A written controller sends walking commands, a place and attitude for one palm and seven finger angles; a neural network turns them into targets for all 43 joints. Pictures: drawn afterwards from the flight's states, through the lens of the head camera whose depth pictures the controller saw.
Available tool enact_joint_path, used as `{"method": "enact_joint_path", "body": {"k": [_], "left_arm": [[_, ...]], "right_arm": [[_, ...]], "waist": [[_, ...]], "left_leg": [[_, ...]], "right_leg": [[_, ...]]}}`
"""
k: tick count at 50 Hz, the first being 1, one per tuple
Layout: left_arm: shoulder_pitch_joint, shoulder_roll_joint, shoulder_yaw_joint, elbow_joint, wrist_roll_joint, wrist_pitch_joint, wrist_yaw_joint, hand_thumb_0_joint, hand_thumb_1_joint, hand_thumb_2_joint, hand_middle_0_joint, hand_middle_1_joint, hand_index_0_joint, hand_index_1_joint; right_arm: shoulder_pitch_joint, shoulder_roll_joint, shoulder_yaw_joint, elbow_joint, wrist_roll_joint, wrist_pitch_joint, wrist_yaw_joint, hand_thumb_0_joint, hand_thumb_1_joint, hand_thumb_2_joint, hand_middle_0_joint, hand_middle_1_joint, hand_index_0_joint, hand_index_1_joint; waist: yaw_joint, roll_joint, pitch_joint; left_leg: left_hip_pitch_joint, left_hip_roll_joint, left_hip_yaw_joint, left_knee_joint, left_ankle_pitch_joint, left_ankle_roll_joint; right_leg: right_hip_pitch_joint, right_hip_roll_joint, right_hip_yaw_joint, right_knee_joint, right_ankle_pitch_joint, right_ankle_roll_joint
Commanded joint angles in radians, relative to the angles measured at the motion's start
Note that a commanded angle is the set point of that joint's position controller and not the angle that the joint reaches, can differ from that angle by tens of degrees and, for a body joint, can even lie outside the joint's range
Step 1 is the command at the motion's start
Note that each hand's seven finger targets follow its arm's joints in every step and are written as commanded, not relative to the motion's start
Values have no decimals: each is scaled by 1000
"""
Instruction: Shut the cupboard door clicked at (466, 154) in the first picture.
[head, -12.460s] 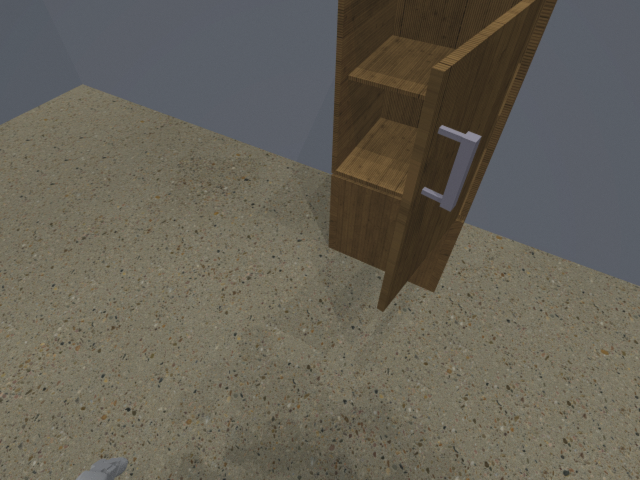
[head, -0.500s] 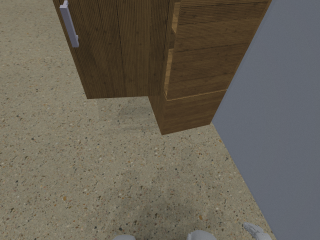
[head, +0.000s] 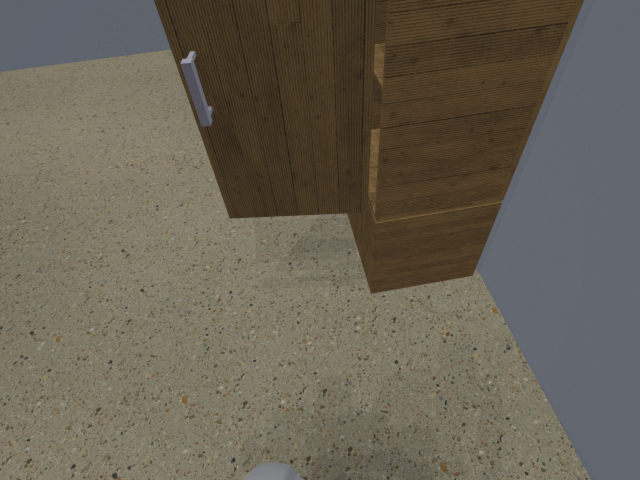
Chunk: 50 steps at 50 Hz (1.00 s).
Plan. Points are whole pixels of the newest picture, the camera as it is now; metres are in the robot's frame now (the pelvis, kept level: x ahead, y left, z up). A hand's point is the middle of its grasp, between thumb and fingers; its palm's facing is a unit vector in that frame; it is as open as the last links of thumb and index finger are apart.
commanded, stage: take the last steps up to it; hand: left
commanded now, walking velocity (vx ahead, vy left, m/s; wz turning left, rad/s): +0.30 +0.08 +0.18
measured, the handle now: (199, 89) +0.83 +0.30 +0.08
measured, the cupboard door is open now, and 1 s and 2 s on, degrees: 81 81 81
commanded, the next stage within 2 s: come to a stop and stand still in 1.18 s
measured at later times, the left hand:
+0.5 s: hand out of the picture -0.03 +0.26 -0.17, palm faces +0.15 -0.97 -0.17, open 7.4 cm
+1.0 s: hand (208, 377) +0.30 +0.22 -0.17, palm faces +0.07 -0.98 -0.20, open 7.4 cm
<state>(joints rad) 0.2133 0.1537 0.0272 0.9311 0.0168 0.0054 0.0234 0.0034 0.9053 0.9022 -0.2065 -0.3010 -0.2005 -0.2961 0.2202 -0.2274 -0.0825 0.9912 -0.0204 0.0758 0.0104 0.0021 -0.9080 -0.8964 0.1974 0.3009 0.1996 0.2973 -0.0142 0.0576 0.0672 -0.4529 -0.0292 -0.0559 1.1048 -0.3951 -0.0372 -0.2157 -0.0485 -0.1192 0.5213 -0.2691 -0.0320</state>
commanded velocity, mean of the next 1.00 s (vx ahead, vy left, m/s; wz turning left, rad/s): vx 0.29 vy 0.01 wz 0.02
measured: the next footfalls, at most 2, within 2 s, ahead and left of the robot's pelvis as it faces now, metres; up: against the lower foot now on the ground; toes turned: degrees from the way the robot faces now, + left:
left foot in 0.34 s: +0.04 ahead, +0.18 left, +0.00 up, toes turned +10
right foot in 0.86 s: +0.32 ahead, -0.04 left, +0.00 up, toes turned -6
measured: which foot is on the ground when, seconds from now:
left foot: up 0.00-0.32, down 0.34-0.86, up 0.88-1.00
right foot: down 0.00-0.34, up 0.36-0.84, down 0.86-1.00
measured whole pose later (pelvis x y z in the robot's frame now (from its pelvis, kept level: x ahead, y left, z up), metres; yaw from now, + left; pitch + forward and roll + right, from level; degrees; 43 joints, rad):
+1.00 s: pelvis +0.21 +0.04 -0.01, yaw +3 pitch -2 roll +0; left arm 0.13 0.14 0.05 1.02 0.01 -0.06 0.01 0.00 0.91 0.90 -0.20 -0.30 -0.20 -0.30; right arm 0.38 -0.14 -0.06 1.14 -0.02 -0.01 -0.01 0.00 -0.91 -0.90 0.20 0.30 0.20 0.30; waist -0.04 0.03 0.09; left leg -0.39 0.09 0.04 1.22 -0.39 0.01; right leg -0.31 -0.03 -0.18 0.56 -0.22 -0.06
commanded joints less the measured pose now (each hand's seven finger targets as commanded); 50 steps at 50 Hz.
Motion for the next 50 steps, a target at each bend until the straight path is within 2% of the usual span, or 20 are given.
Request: {"method": "enact_joint_path", "body": {"k": [1,9,11,14,15,17,18,20,22,25,31,37,39,41,42,43,44,46,47,50], "left_arm": [[71,184,51,-27,2,-36,10,0,900,900,-200,-300,-200,-300],[218,204,56,80,19,-53,0,0,900,900,-200,-300,-200,-300],[213,210,57,99,19,-50,-3,0,900,900,-200,-300,-200,-300],[161,197,57,119,8,-38,-6,0,900,900,-200,-300,-200,-300],[145,173,50,118,3,-32,-10,0,900,900,-200,-300,-200,-300],[99,61,24,68,1,-28,-21,0,900,900,-200,-300,-200,-300],[36,77,25,46,11,-26,-17,0,900,900,-200,-300,-200,-300],[7,85,32,68,10,-26,-28,0,900,900,-200,-300,-200,-300],[80,70,34,113,10,-27,-39,0,900,900,-200,-300,-200,-300],[100,67,34,118,8,-14,-36,0,900,900,-200,-300,-200,-300],[-52,59,36,58,4,-12,-40,0,900,900,-200,-300,-200,-300],[-185,49,32,4,-2,-26,-44,0,900,900,-200,-300,-200,-300],[-124,57,35,17,0,-34,-42,0,900,900,-200,-300,-200,-300],[100,103,50,90,6,-55,-37,0,900,900,-200,-300,-200,-300],[249,190,72,128,13,-71,-24,0,900,900,-200,-300,-200,-300],[348,292,96,154,4,-74,-15,0,900,900,-200,-300,-200,-300],[294,292,93,142,-12,-67,-12,0,900,900,-200,-300,-200,-300],[112,199,68,95,-9,-63,-6,0,900,900,-200,-300,-200,-300],[55,155,57,82,-6,-64,-1,0,900,900,-200,-300,-200,-300],[13,105,39,80,4,-72,-1,0,900,900,-200,-300,-200,-300]], "right_arm": [[-22,-74,-10,-55,-12,-27,10,0,-900,-900,200,300,200,300],[-96,-22,11,-63,-3,-59,23,0,-900,-900,200,300,200,300],[-70,-8,18,-58,0,-68,22,0,-900,-900,200,300,200,300],[66,2,26,-7,3,-86,10,0,-900,-900,200,300,200,300],[139,-29,21,22,6,-95,0,0,-900,-900,200,300,200,300],[293,-184,-10,52,-2,-99,-20,0,-900,-900,200,300,200,300],[288,-181,-9,60,-7,-100,-27,0,-900,-900,200,300,200,300],[199,-97,17,51,-3,-108,-34,0,-900,-900,200,300,200,300],[151,-50,29,46,2,-127,-38,0,-900,-900,200,300,200,300],[168,-46,33,55,9,-144,-42,0,-900,-900,200,300,200,300],[255,-29,32,104,6,-154,-50,0,-900,-900,200,300,200,300],[308,-34,26,142,-9,-148,-50,0,-900,-900,200,300,200,300],[296,-51,24,148,-8,-145,-51,0,-900,-900,200,300,200,300],[284,-58,22,148,3,-143,-47,0,-900,-900,200,300,200,300],[292,-28,24,129,15,-146,-36,0,-900,-900,200,300,200,300],[310,29,31,96,25,-152,-35,0,-900,-900,200,300,200,300],[245,1,26,80,27,-142,-36,0,-900,-900,200,300,200,300],[153,21,20,60,9,-129,-25,0,-900,-900,200,300,200,300],[164,36,20,66,1,-118,-21,0,-900,-900,200,300,200,300],[228,67,28,85,-8,-89,-14,0,-900,-900,200,300,200,300]], "waist": [[47,-215,-4],[97,-222,-4],[88,-233,-14],[16,-208,-32],[-17,-110,-51],[-85,270,-18],[-95,249,35],[-51,124,152],[2,62,120],[21,51,81],[0,43,105],[-32,60,124],[5,62,83],[101,9,-57],[158,-121,-173],[151,-304,-280],[152,-186,-245],[88,-115,-61],[50,-78,-27],[-16,-151,-27]], "left_leg": [[-102,70,22,40,66,-20],[-27,95,114,-324,-10,-2],[60,75,144,-418,-27,12],[343,40,211,-665,97,21],[480,55,188,-730,85,21],[568,403,-270,-940,-220,142],[493,443,-332,-983,-265,186],[357,387,-220,-995,-154,186],[351,324,-89,-983,57,167],[385,305,-9,-973,254,181],[466,316,32,-940,482,204],[457,323,56,-871,614,188],[454,313,85,-774,798,176],[380,247,133,-494,868,123],[155,178,168,-231,600,82],[-69,31,175,117,-153,43],[-96,76,58,235,-177,61],[-152,151,28,255,-21,63],[-104,171,31,199,24,55],[-3,173,87,13,61,22]], "right_leg": [[49,-269,253,-331,-145,-68],[115,-300,238,-368,-208,-94],[74,-290,211,-358,-199,-92],[-88,-220,118,-270,-273,-42],[-174,-177,73,-183,-277,-10],[-459,-16,-64,283,-291,61],[-499,-40,15,414,-290,45],[-498,-83,68,540,-141,36],[-442,-90,62,564,-27,50],[-449,-86,69,574,40,70],[-508,-89,53,423,89,74],[-365,-45,11,184,55,28],[-227,3,-25,122,24,3],[110,42,-43,1,122,-18],[386,-143,159,-28,197,-83],[529,-435,568,-133,389,-216],[401,-450,573,-209,219,-254],[123,-375,460,-287,-73,-193],[21,-336,363,-310,-90,-166],[-112,-252,167,-335,26,-116]]}}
